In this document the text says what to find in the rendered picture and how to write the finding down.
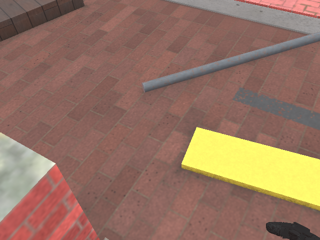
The robot right hand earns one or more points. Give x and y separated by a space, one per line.
291 231

